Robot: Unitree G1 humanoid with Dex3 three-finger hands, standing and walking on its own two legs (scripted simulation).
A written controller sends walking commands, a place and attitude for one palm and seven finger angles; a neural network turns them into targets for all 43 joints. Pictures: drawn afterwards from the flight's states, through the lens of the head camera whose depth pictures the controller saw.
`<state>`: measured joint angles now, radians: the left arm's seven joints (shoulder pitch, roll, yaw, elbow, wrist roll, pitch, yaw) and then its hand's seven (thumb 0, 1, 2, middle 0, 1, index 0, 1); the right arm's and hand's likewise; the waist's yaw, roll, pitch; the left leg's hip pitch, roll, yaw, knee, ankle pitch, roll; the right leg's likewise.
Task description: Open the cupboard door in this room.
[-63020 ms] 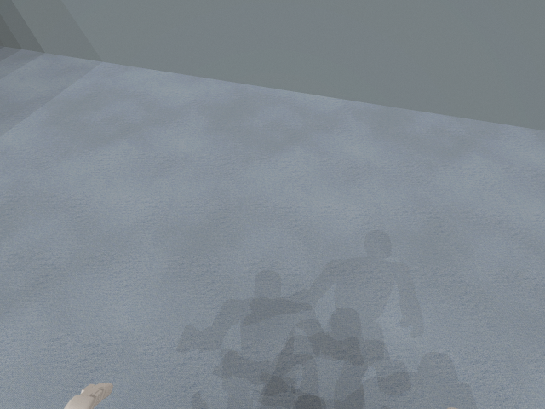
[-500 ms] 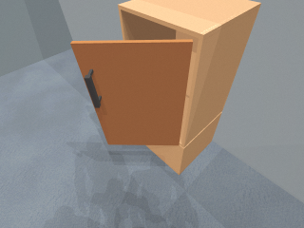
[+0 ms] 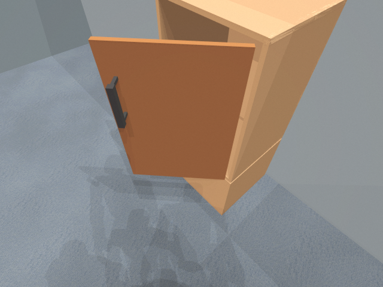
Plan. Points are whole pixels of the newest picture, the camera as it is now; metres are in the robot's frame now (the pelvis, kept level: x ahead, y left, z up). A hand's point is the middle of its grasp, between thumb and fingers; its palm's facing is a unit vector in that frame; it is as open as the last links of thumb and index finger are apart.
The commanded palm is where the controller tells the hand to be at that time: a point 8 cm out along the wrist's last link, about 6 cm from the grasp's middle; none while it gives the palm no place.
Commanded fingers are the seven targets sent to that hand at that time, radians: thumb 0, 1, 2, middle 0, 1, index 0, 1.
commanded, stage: shuffle to correct the standing spot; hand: left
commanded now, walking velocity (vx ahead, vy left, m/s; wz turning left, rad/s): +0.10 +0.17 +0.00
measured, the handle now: (118, 103) +0.56 +0.26 +0.04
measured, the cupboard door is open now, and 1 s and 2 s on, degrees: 44 44 44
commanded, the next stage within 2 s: come to a stop and stand still in 0.02 s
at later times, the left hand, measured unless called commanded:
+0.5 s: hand out of the picture +0.08 +0.22 -0.18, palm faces +0.04 -0.97 -0.22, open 7.3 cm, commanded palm none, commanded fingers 0.00 0.90 0.90 -0.20 -0.30 -0.20 -0.30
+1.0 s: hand out of the picture +0.05 +0.21 -0.16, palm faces -0.01 -0.97 -0.25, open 7.4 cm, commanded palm none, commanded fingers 0.00 0.90 0.90 -0.20 -0.30 -0.20 -0.30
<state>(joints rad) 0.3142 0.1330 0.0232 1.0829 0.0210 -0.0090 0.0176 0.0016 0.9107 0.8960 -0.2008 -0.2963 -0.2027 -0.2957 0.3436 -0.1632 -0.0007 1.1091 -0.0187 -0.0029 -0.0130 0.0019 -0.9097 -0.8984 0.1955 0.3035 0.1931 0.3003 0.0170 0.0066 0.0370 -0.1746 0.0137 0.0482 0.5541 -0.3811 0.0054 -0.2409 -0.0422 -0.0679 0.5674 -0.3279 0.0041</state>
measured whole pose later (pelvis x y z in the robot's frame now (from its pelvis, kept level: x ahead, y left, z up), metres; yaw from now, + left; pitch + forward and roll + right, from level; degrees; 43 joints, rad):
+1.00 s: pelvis +0.01 +0.02 +0.00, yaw -1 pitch -2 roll +1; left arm 0.28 0.18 -0.01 0.99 0.01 0.00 0.02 0.00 0.91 0.90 -0.20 -0.30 -0.20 -0.30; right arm 0.27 -0.19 0.00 1.00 -0.02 0.00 0.00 0.00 -0.92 -0.90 0.20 0.30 0.19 0.30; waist -0.01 0.03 0.01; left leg -0.24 0.02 0.08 0.51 -0.23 0.00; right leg -0.23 -0.02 -0.07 0.55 -0.30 -0.03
